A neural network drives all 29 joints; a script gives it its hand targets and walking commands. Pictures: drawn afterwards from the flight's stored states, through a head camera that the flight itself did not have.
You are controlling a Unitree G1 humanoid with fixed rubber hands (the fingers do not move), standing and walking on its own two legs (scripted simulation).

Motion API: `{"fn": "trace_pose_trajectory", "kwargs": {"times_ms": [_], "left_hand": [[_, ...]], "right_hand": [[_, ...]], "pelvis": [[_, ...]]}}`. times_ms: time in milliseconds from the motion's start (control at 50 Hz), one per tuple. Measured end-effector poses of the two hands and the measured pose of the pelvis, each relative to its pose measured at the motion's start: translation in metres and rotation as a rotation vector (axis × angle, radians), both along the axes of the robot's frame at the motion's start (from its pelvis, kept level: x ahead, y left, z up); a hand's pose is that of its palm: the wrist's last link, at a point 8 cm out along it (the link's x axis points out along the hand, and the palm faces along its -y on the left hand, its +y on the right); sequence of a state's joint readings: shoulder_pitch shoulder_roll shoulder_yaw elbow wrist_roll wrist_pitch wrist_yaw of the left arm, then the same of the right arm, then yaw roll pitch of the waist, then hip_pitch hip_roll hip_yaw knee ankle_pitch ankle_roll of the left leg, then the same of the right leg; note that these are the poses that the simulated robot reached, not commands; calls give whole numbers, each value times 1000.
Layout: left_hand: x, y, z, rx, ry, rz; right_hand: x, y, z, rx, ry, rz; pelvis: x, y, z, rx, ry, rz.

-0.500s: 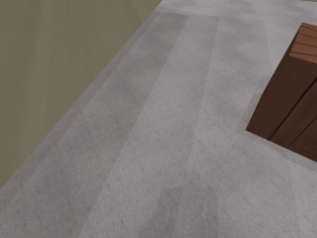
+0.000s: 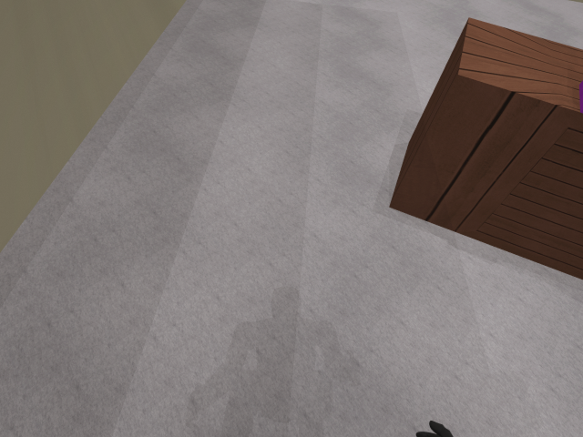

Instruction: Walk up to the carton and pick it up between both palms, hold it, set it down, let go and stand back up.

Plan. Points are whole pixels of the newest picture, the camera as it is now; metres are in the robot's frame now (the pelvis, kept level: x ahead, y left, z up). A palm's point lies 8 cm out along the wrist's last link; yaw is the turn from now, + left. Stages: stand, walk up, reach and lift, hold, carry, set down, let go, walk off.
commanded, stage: walk up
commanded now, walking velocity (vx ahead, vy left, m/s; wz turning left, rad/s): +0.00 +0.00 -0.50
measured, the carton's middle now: out of the picture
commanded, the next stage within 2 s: none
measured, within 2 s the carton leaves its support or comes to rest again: neither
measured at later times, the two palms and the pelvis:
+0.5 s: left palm (223, 363) +0.24 +0.10 -0.09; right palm out of the picture -0.17 -0.30 -0.11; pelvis +0.01 -0.07 +0.01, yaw -17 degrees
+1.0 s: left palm (296, 426) +0.17 -0.01 -0.12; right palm out of the picture +0.28 -0.55 -0.07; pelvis +0.17 -0.26 +0.00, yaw -29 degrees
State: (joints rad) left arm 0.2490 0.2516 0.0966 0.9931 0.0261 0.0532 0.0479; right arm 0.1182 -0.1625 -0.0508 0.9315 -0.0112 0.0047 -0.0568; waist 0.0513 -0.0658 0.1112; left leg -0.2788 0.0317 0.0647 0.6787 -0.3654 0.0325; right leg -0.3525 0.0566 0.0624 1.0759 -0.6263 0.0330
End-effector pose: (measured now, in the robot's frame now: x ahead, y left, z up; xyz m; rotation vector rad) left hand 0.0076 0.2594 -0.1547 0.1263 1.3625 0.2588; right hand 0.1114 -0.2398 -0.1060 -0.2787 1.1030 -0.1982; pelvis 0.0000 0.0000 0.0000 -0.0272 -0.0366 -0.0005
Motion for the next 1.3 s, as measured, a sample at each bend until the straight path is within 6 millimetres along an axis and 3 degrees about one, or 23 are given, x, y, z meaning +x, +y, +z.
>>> {"fn": "trace_pose_trajectory", "kwargs": {"times_ms": [120, 280, 340, 440, 500, 560, 620, 660, 720, 820, 880, 960, 1020, 1080, 1140, 1200, 1300], "left_hand": [[78, 10, 21, -13, -132, -135], [136, -21, 33, -25, -180, -304], [157, -46, 37, -41, -184, -424], [208, -112, 57, -106, -298, -536], [234, -157, 67, -132, -363, -591], [255, -202, 67, -112, -388, -661], [260, -243, 58, -87, -404, -667], [246, -254, 51, -74, -386, -619], [202, -249, 44, -26, -236, -566], [142, -235, 48, 23, -23, -435], [129, -240, 49, 30, 60, -392], [143, -260, 45, 20, 134, -384], [174, -278, 36, 3, 163, -393], [222, -294, 19, -14, 174, -413], [286, -309, 0, -21, 171, -453], [366, -332, -1, -21, 114, -528], [514, -393, 21, -13, -88, -708]], "right_hand": [[-50, 5, 9, 10, 40, -113], [-124, 2, -13, 66, 131, -244], [-163, -9, -21, 56, 188, -358], [-259, -38, -8, 20, 394, -501], [-283, -61, -4, 39, 417, -553], [-284, -90, -14, 65, 390, -596], [-267, -126, -34, 108, 359, -579], [-233, -153, -44, 134, 296, -529], [-146, -198, -41, 147, 87, -465], [-3, -251, -8, 127, -200, -340], [64, -274, 13, 114, -304, -303], [138, -297, 29, 104, -384, -273], [189, -310, 30, 101, -414, -255], [234, -323, 21, 88, -414, -257], [254, -334, 4, 65, -356, -300], [226, -345, -9, 54, -240, -426], [138, -339, -8, 62, 21, -639]], "pelvis": [[1, 9, 13, -1, 6, -73], [-5, 6, 8, 36, 11, -177], [-8, -4, 5, 55, 16, -221], [-2, -39, 9, 46, 18, -264], [6, -66, 10, 47, 22, -299], [13, -101, 4, 60, 27, -325], [20, -137, -8, 22, 25, -327], [27, -156, -10, 29, 29, -348], [43, -177, -3, 33, 32, -394], [80, -211, 8, 20, 23, -436], [107, -230, 10, 11, 24, -459], [149, -251, 8, 8, 29, -490], [187, -265, 1, 9, 33, -509], [231, -279, -12, 21, 33, -525], [270, -294, -22, 88, 8, -533], [300, -304, -18, 53, 18, -559], [344, -335, 3, 42, 2, -599]]}}
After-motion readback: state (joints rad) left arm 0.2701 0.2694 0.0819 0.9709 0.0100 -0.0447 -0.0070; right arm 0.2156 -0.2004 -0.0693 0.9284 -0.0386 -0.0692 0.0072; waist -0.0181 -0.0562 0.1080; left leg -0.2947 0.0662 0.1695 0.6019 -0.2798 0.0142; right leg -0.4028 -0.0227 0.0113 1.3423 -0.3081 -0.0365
